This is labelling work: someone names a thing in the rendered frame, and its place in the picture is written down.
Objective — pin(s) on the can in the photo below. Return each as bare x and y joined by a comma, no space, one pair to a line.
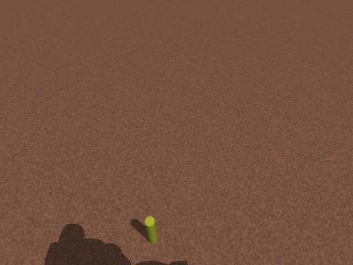
151,229

